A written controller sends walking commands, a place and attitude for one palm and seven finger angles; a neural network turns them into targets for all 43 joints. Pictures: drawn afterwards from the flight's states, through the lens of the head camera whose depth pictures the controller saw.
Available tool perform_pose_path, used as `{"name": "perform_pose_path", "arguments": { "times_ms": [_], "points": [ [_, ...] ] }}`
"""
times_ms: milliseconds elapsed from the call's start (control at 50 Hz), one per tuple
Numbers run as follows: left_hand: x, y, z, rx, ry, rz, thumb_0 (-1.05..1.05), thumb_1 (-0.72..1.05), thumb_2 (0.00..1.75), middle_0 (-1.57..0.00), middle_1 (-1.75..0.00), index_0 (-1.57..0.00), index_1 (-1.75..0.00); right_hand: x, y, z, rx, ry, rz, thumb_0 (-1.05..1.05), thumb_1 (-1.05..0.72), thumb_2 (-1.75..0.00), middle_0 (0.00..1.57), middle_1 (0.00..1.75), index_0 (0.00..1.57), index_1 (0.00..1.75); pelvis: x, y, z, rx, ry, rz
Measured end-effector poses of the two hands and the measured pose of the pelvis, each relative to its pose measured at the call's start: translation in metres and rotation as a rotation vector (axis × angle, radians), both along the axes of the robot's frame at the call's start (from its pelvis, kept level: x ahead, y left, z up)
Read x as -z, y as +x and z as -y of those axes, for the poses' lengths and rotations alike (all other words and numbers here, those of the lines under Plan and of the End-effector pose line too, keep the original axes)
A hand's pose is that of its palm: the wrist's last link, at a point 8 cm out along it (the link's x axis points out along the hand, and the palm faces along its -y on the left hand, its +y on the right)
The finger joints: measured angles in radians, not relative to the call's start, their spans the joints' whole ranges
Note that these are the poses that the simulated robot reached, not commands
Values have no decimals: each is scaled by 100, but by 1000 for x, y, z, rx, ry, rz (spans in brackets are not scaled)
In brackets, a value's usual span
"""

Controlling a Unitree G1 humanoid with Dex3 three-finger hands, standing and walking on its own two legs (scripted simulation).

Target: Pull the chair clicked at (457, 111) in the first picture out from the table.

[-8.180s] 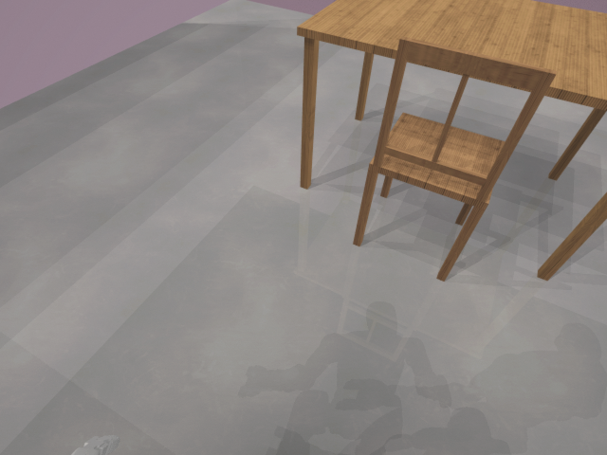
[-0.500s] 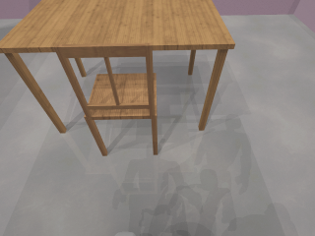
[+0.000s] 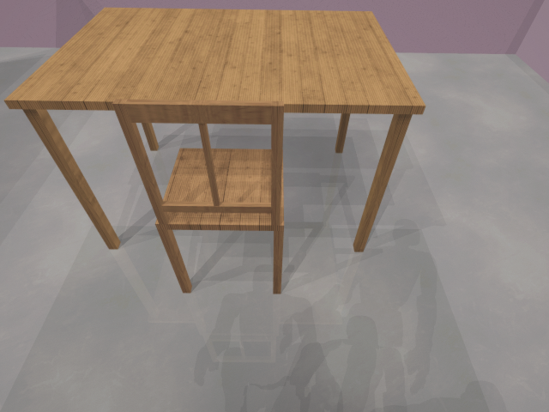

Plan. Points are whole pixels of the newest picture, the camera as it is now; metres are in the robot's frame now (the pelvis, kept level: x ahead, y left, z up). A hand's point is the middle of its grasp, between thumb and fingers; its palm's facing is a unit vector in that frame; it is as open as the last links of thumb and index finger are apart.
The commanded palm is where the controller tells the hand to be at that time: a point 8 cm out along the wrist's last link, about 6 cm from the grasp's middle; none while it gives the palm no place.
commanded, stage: take the last steps up to it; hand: left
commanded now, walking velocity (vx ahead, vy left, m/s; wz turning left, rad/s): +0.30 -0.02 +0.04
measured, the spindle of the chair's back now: (210, 167) +0.71 +0.19 -0.10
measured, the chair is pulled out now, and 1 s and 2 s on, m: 0.00 0.00 0.00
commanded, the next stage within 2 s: come to a stop and stand still in 0.54 s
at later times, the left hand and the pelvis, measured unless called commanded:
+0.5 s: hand out of the picture +0.08 +0.14 -0.18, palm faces +0.15 -0.98 -0.12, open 7.3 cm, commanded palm none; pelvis +0.15 -0.01 +0.00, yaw +3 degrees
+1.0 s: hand (183, 321) +0.32 +0.20 -0.18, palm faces +0.03 -0.97 -0.25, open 7.3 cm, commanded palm none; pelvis +0.26 +0.00 -0.01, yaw +2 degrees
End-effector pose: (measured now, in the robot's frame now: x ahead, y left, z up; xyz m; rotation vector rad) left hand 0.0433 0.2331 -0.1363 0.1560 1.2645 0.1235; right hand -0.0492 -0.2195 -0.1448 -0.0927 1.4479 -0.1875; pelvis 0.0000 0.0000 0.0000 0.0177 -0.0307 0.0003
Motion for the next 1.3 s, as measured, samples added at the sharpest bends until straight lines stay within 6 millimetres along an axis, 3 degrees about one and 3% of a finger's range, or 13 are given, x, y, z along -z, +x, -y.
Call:
{"name": "perform_pose_path", "arguments": {
  "times_ms": [100, 160, 260, 360, 520, 580, 640, 800, 920, 1000, 1100, 1220, 1300],
  "points": [
    [5, 48, 27, 18, 14, 81, 0, 91, 90, -20, -30, -20, -30, 18, -3, 18, 23, 32, -94, 1, -91, -90, 21, 30, 20, 30, 14, 27, 23, -8, -2, 3],
    [1, 54, 36, -38, 17, 106, 0, 92, 90, -20, -30, -20, -30, 16, 21, 31, -5, 35, -101, 1, -91, -90, 20, 30, 20, 30, 11, 42, 31, -26, -12, 8],
    [-5, 42, 38, -84, 32, 22, -1, 94, 90, -20, -30, -21, -30, 4, 100, 47, -42, 9, 23, 1, -91, -90, 20, 29, 20, 30, -1, 72, 36, -41, -15, -4],
    [0, 27, 47, -112, -12, -97, 0, 93, 90, -20, -30, -20, -30, -7, 184, 45, -85, -5, 151, 1, -91, -90, 20, 29, 20, 30, -5, 103, 31, -48, -25, -18],
    [21, 29, 41, -193, -92, -249, 0, 91, 90, -20, -30, -20, -30, -9, 308, 4, -201, -23, 269, 1, -91, -90, 20, 29, 20, 30, 9, 163, 0, -51, -49, -24],
    [31, 45, 28, -185, -101, -295, 0, 91, 90, -20, -30, -20, -30, -5, 335, -13, -206, -35, 307, 0, -91, -90, 20, 29, 20, 30, 17, 183, -12, -38, -34, -22],
    [28, 81, 13, -155, -85, -272, 0, 91, 90, -20, -30, -20, -30, -8, 341, -23, -161, -33, 298, 0, -92, -90, 20, 29, 20, 30, 11, 200, -17, -24, -22, -22],
    [15, 205, -12, -85, -4, -76, 1, 93, 90, -20, -30, -20, -29, -9, 341, -10, -113, -64, 184, -2, -95, -90, 21, 30, 20, 30, 2, 237, -18, -28, -11, -20],
    [12, 258, -14, -41, 61, 1, 0, 93, 90, -20, -30, -20, -29, 14, 338, 1, -61, -20, 98, 0, -93, -90, 20, 30, 20, 30, 13, 257, -4, -25, 2, -10],
    [7, 272, -12, -22, 70, 17, 0, 92, 90, -20, -30, -20, -30, 18, 337, 5, -40, -17, 74, 0, -92, -90, 20, 30, 20, 30, 12, 256, -4, -33, -8, -17],
    [5, 272, -17, -34, 58, 39, 0, 91, 90, -20, -30, -20, -30, 12, 338, 1, -61, -33, 81, 1, -92, -90, 20, 29, 20, 30, 9, 246, -14, -36, -8, -18],
    [20, 256, -39, -45, 38, 58, 0, 91, 90, -21, -30, -21, -30, 5, 334, -18, -79, -70, 173, 1, -91, -90, 20, 29, 20, 30, 18, 232, -39, -40, -21, -5],
    [16, 237, -56, -26, 41, 39, 0, 91, 90, -21, -30, -21, -30, 1, 332, -37, -90, -61, 250, 1, -91, -90, 20, 29, 20, 30, 17, 226, -54, -8, -20, 17]
  ]
}}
